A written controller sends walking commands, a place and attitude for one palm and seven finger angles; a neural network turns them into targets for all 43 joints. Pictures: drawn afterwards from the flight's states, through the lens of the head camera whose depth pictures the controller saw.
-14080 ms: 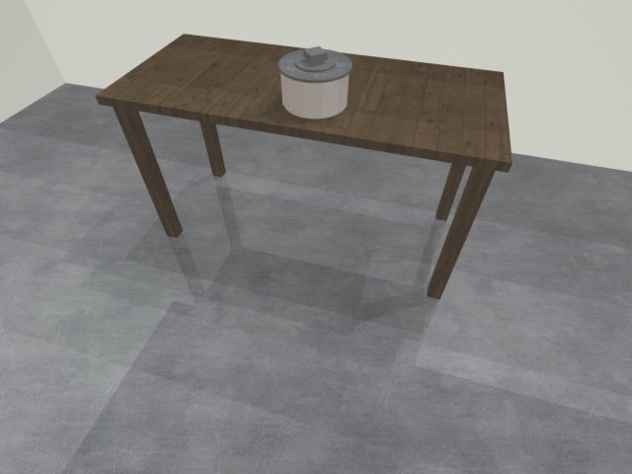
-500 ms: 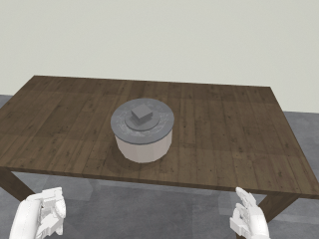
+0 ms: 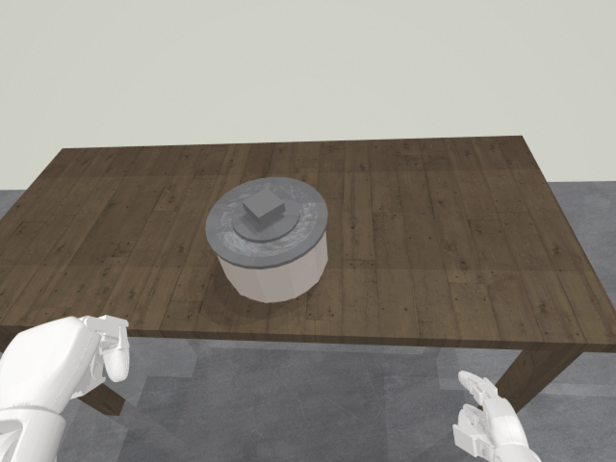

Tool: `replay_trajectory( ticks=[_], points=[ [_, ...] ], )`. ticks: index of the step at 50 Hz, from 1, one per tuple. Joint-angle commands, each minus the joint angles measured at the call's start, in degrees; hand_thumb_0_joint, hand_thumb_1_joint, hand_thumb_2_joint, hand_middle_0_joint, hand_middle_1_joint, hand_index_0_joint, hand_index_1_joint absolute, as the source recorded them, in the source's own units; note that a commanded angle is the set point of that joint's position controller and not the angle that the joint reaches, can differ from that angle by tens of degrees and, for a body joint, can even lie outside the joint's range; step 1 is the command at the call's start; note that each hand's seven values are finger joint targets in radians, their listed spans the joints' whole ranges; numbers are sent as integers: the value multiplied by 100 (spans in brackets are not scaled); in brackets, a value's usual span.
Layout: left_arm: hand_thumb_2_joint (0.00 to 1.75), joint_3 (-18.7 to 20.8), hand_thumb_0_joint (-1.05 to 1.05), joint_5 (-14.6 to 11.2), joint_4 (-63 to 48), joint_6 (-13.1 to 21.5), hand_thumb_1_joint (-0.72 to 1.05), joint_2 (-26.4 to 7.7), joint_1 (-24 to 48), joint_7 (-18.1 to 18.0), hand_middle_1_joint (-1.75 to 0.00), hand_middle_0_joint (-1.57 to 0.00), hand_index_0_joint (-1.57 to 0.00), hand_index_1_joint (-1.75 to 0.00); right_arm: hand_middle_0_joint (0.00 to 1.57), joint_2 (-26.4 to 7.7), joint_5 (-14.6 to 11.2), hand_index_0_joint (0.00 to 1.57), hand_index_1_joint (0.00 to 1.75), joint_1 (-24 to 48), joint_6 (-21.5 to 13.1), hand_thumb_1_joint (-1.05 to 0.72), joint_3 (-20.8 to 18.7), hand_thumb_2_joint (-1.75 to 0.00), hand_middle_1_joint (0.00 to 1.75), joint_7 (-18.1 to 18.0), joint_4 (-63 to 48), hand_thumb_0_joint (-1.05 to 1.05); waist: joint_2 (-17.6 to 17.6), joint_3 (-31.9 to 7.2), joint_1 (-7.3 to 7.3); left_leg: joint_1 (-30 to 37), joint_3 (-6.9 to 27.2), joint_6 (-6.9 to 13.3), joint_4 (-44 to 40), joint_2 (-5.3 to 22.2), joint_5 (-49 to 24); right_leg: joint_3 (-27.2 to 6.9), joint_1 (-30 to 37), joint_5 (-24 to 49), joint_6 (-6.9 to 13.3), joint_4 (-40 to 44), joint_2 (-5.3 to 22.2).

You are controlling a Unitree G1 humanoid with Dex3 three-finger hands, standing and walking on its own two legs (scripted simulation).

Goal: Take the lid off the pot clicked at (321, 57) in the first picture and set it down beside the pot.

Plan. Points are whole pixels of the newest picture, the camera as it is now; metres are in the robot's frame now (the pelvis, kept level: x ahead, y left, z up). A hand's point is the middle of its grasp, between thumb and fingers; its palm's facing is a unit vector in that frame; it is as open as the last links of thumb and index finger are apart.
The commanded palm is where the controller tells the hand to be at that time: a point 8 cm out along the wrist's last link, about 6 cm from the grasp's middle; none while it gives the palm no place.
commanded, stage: reach forward and open the fingers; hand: left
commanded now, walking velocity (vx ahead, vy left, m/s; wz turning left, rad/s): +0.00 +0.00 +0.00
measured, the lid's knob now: (263, 206) +0.49 +0.15 +0.05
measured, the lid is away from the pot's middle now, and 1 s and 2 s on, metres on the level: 0.00 0.00 0.00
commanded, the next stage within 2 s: move the open hand above the knob in 0.88 s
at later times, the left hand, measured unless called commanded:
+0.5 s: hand (103, 342) +0.21 +0.27 +0.10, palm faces -0.21 -0.10 -0.97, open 6.8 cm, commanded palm +0.20 +0.27 +0.16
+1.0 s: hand (114, 294) +0.26 +0.27 +0.11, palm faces -0.16 -0.10 -0.98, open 10.1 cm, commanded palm +0.25 +0.27 +0.18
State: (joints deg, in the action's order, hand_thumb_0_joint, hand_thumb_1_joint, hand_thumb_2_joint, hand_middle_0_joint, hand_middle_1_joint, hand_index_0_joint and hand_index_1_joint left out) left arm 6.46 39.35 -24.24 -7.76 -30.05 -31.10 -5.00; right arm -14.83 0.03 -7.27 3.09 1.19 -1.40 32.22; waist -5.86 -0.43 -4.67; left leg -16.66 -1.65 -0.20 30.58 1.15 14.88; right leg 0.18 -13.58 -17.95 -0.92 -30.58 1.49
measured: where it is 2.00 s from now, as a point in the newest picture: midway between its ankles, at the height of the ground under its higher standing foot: outside the picture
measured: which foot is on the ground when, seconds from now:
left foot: down 0.00-1.00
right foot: down 0.00-1.00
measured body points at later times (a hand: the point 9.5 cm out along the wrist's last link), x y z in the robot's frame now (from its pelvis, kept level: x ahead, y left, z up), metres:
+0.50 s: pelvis -0.02 +0.01 +0.01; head -0.01 -0.03 +0.45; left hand +0.22 +0.27 +0.15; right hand +0.20 -0.21 -0.09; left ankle +0.01 +0.12 -0.73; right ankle -0.02 -0.13 -0.73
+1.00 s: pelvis -0.03 +0.02 +0.01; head -0.02 -0.02 +0.45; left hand +0.26 +0.27 +0.17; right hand +0.19 -0.19 -0.09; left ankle +0.01 +0.12 -0.73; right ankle -0.02 -0.13 -0.73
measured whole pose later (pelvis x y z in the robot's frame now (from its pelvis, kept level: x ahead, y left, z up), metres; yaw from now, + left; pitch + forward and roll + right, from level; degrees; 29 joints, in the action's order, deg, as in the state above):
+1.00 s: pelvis -0.03 +0.02 +0.01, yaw +2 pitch -1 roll +0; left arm -2.6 45.2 -2.2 -6.8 -33.4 5.3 14.1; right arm -15.6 -3.3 -5.8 5.5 1.7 0.0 33.3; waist -6.8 1.2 -3.0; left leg -13.8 -0.8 1.7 24.1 -1.3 9.3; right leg 1.2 -10.0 -12.8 -2.6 -23.9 3.7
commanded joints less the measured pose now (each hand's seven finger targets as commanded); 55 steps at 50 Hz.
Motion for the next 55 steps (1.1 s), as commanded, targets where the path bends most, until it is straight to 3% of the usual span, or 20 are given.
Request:
replay_trajectory(
  ticks=[1, 3, 7, 11, 14, 19, 22, 23, 26, 28, 32, 36, 38, 41, 42, 46, 49, 51, 52, 55],
  points=[
    [104, 779, 0, 704, -638, -97, 55, -1460, 813, 238, -107, -116, -116, -107, 20, -569, -153, 20, 30, 1143, -144, -90, -218, -90, 30, -39, -1031, 0, 377, -1067, 16, 626, 62, 210, -332, -77, -1120, -41, 155, 1271, 201, 575, -89],
    [108, 565, 0, 597, -218, -39, 48, -1478, 1055, 614, -100, -113, -113, -100, 20, -589, -185, 20, 30, 993, -138, -90, -226, -90, 30, -102, -914, 0, 645, -935, 101, 613, 49, 277, -346, -149, -1095, 50, 139, 1396, 84, 660, -41],
    [115, 359, 0, 333, -296, 262, 35, -1635, 2138, 1251, -86, -109, -109, -86, 20, -588, -233, 20, 30, 1005, -276, -90, -214, -90, 30, -215, -920, 0, 602, -740, 269, 751, 72, 352, -432, -212, -1046, 133, 67, 1393, 4, 814, -39],
    [119, 1190, 0, 595, -39, 514, 24, -2586, 2237, 1518, -72, -104, -104, -72, 20, -599, -162, 20, 30, 1056, -327, -90, -190, -90, 30, -258, -841, 0, 416, -848, 66, 920, 158, 345, -475, -239, -1410, 91, 263, 1711, 73, 875, -77],
    [121, 915, 0, 501, 693, 613, 15, -2067, 2200, 1587, -61, -100, -100, -61, 20, -575, -213, 20, 30, 800, -192, -90, -213, -90, 30, -172, -782, 0, 433, -414, 133, 778, 100, 287, -574, -221, -1370, 215, 201, 1631, 69, 960, -74],
    [125, 279, 0, 195, -13, 716, 1, -1467, 2589, 1629, -44, -94, -94, -44, 20, -587, -229, 20, 30, 909, -211, -90, -289, -90, 30, -2, -1014, 0, 125, -900, 162, 1092, 121, 268, -698, -213, -1422, 275, 302, 1551, 71, 999, -77],
    [128, 530, 0, 439, -130, 737, -7, -1941, 3081, 1531, -33, -90, -90, -33, 20, -598, -182, 20, 30, 883, -257, -90, -263, -90, 30, -4, -962, 0, 130, -1151, 143, 1154, 173, 274, -770, -186, -1349, 264, 391, 1304, 104, 989, -117],
    [128, 823, 0, 559, 81, 735, -10, -2281, 3209, 1472, -29, -89, -89, -29, 20, -643, -174, 20, 30, 857, -230, -90, -275, -90, 30, -21, -866, 0, 118, -1012, 103, 1082, 202, 264, -812, -178, -1299, 251, 357, 1238, 126, 1035, -119],
    [131, 1162, 0, 703, 663, 615, -18, -2540, 3538, 1344, -19, -85, -85, -19, 20, -644, -229, 20, 30, 928, -158, -90, -249, -90, 30, -26, -803, 0, 197, -746, 59, 916, 235, 239, -873, -161, -1106, 232, 332, 998, 198, 1062, -169],
    [133, 633, 0, 587, 968, 559, -24, -1988, 3710, 1369, -12, -83, -83, -12, 20, -616, -265, 20, 30, 884, -85, -90, -245, -90, 30, -15, -774, 0, 164, -652, 114, 932, 201, 222, -986, -151, -927, 322, 212, 749, 169, 1088, -146],
    [135, -259, 0, 327, 118, 558, -27, -1235, 3941, 1537, -8, -82, -82, -8, 20, -586, -282, 20, 30, 1022, -226, -90, -274, -90, 30, 103, -986, 0, 8, -1290, 205, 1331, 274, 222, -995, -127, -1150, 340, 352, 968, 142, 988, -138],
    [137, 517, 0, 750, 859, 339, -28, -2251, 4275, 1537, -8, -82, -82, -8, 20, -715, -255, 20, 30, 1008, -124, -90, -241, -90, 30, 51, -804, 0, 351, -767, 170, 910, 327, 218, -1097, -129, -623, 264, 260, 591, 197, 1068, -232],
    [138, 743, 0, 916, 1133, 369, -28, -2626, 4971, 1498, -8, -82, -82, -8, 20, -689, -249, 20, 30, 966, -65, -90, -191, -90, 30, -21, -680, 0, 283, -823, 128, 847, 309, 224, -1137, -125, -574, 287, 291, 395, 212, 1054, -178],
    [138, 576, 0, 727, 858, 438, -28, -2297, 5232, 1474, -8, -82, -82, -8, 20, -587, -285, 20, 30, 1091, -138, -90, -184, -90, 30, -14, -845, 0, -46, -1163, 96, 1117, 342, 228, -1066, -133, -794, 265, 367, 604, 245, 962, -196],
    [138, 203, 0, 586, 976, 444, -28, -1871, 5062, 1524, -8, -82, -82, -8, 20, -557, -269, 20, 30, 1054, -160, -90, -181, -90, 30, 7, -823, 0, -112, -1327, 130, 1217, 307, 216, -1071, -145, -871, 309, 384, 651, 212, 954, -155],
    [139, -398, 0, 467, 1251, 186, -29, -1141, 4466, 1755, -8, -82, -82, -8, 20, -635, -329, 20, 30, 1016, -96, -90, -253, -90, 30, 169, -904, 0, 277, -896, 253, 1092, 290, 188, -1023, -114, -916, 325, 154, 893, 198, 977, -216],
    [141, -131, 0, 799, 1571, 13, -30, -1892, 5514, 1798, -8, -83, -83, -8, 20, -779, -338, 20, 30, 985, 74, -90, -193, -90, 30, 87, -777, 0, 492, -633, 308, 770, 248, 191, -1189, -155, -349, 323, 96, 363, 175, 1087, -206],
    [141, 246, 0, 815, 1293, -28, -30, -2431, 6215, 1788, -8, -83, -83, -8, 20, -769, -334, 20, 30, 1083, -7, -90, -191, -90, 30, 16, -826, 0, 352, -979, 261, 892, 276, 239, -1072, -184, -438, 243, 245, 409, 218, 966, -209],
    [141, 78, 0, 832, 1141, 15, -30, -2363, 6546, 1825, -8, -83, -83, -8, 20, -696, -312, 20, 30, 1133, -62, -90, -147, -90, 30, -22, -826, 0, 10, -1417, 239, 1060, 267, 257, -1029, -228, -687, 235, 391, 539, 215, 899, -154],
    [141, 16, 0, 745, 1350, 11, -30, -2229, 6548, 1879, -8, -83, -83, -8, 20, -667, -293, 20, 30, 974, -112, -90, -182, -90, 30, -38, -740, 0, -9, -1705, 244, 1328, 344, 256, -926, -235, -1141, 262, 483, 1010, 225, 844, -158]
  ],
)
